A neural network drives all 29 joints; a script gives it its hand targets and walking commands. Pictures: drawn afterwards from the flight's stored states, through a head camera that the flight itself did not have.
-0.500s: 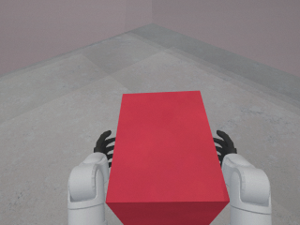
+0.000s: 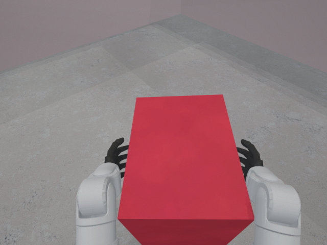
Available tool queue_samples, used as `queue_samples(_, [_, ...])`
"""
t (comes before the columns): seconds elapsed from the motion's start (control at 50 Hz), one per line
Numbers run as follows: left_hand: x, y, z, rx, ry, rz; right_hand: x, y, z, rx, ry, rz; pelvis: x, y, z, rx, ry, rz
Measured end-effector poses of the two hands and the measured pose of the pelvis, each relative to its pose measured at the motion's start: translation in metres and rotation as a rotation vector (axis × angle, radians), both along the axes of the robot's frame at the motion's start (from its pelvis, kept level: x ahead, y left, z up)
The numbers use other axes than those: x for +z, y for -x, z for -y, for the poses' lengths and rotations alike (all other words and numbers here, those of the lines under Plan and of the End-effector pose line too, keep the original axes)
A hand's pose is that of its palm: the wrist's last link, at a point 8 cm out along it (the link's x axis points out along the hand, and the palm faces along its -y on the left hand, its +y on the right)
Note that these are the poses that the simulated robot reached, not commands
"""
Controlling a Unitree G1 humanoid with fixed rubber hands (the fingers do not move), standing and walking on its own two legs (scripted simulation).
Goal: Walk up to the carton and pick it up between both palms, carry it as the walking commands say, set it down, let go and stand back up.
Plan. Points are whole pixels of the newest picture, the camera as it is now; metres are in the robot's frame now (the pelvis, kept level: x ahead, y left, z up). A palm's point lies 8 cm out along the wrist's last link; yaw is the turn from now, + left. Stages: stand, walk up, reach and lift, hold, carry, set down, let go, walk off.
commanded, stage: carry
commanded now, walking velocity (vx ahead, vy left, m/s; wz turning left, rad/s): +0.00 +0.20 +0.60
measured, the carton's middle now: (180, 173) +0.30 -0.01 +0.00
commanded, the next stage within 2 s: none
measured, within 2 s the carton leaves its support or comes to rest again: neither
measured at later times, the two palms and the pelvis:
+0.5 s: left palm (29, 224) +0.16 +0.29 +0.07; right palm (184, 194) +0.22 -0.01 +0.07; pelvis -0.07 +0.09 +0.00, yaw +11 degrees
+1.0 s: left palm out of the picture -0.03 +0.48 +0.04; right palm (66, 240) +0.13 +0.22 +0.05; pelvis -0.17 +0.21 -0.01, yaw +28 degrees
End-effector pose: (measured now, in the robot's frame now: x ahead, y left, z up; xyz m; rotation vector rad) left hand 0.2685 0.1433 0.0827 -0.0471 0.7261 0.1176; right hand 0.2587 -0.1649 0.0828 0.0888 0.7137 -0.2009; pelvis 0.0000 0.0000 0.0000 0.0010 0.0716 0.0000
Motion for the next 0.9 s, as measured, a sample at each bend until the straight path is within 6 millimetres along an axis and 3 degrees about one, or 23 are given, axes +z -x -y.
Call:
queue_samples(0.18, [-0.019,0.045,-0.085,0.132,0.025,-0.027,-0.013,0.005,-0.086,0.132,0.025,-0.026,-0.007,0.024,-0.051,0.081,-0.003,-0.005])
queue_samples(0.26, [-0.021,0.064,-0.113,0.187,0.04,-0.042,-0.016,0.011,-0.116,0.188,0.039,-0.042,-0.004,0.035,-0.065,0.108,0.017,-0.016])
queue_samples(0.36, [-0.018,0.083,-0.132,0.222,0.037,-0.014,-0.013,0.019,-0.137,0.22,0.036,-0.015,-0.006,0.049,-0.076,0.145,0.012,-0.029])
queue_samples(0.5, [-0.008,0.112,-0.144,0.235,-0.011,-0.016,-0.015,0.042,-0.15,0.235,-0.01,-0.017,-0.002,0.072,-0.087,0.196,0.008,-0.033])
queue_samples(0.62, [0.008,0.147,-0.169,0.29,-0.02,-0.012,0.0,0.059,-0.179,0.293,-0.015,-0.014,0.011,0.088,-0.102,0.265,-0.026,-0.008])
queue_samples(0.76, [0.007,0.19,-0.234,0.392,-0.022,0.021,0.004,0.07,-0.254,0.392,-0.02,0.021,0.004,0.114,-0.146,0.372,-0.046,-0.008])
queue_samples(0.82, [-0.007,0.214,-0.274,0.445,-0.009,0.03,-0.005,0.078,-0.301,0.445,-0.007,0.029,-0.011,0.126,-0.175,0.414,-0.043,-0.013])
queue_samples(0.9, [-0.033,0.255,-0.314,0.545,0.049,-0.023,-0.024,0.097,-0.353,0.544,0.05,-0.025,-0.015,0.146,-0.195,0.451,-0.025,-0.011])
